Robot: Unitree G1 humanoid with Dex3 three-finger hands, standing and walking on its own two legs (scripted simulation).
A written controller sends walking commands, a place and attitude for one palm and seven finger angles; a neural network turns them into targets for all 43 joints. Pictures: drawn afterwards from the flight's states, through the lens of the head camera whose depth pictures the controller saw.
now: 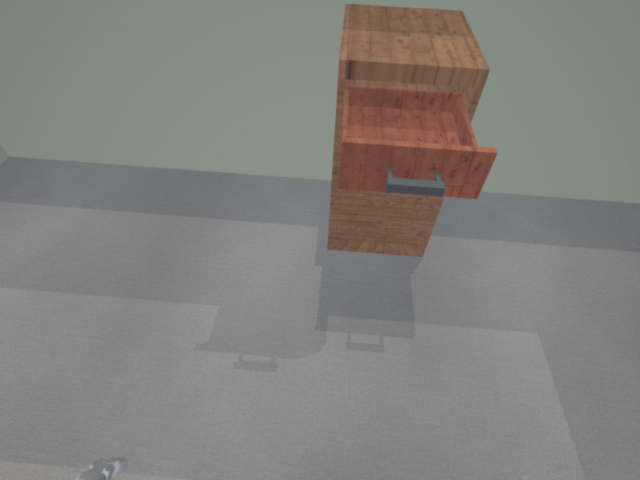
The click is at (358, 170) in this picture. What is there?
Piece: drawer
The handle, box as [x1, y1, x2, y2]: [386, 168, 444, 196]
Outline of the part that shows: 387,169 386,192 442,196 444,184 443,181 440,180 439,172 435,172 435,180 432,181 392,178 391,169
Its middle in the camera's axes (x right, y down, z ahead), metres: +0.22 -0.13 +0.90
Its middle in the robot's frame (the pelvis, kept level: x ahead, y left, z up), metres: +0.77 -0.18 -0.10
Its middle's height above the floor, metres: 0.67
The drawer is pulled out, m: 0.30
